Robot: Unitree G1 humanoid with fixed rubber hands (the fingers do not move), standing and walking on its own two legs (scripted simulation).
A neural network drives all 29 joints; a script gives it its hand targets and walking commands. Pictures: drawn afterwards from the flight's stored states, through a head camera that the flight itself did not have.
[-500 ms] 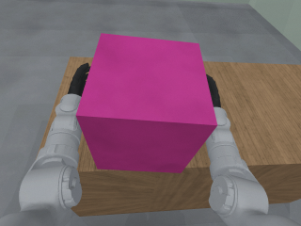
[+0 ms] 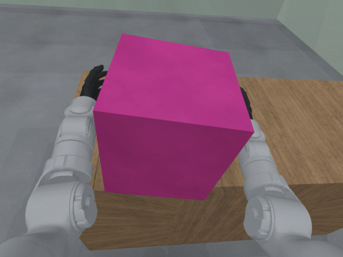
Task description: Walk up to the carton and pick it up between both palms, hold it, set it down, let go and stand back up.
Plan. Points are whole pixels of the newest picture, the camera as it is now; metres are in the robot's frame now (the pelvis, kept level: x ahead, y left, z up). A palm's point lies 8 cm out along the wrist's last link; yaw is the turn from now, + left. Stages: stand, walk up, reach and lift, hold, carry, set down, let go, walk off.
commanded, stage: reach and lift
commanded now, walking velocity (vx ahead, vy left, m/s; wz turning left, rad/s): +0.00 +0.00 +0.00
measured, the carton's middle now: (166, 122) +0.42 +0.02 +0.09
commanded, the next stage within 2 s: none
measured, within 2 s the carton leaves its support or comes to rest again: neither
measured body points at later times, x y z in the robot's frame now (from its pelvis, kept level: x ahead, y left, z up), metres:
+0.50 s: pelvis +0.01 -0.01 +0.00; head -0.01 +0.02 +0.45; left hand +0.43 +0.18 +0.18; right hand +0.42 -0.18 +0.17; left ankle +0.02 +0.12 -0.75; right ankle +0.00 -0.12 -0.75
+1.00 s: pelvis -0.01 -0.01 +0.00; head -0.06 +0.02 +0.44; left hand +0.39 +0.19 +0.22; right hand +0.40 -0.17 +0.21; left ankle +0.02 +0.12 -0.75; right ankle +0.00 -0.12 -0.75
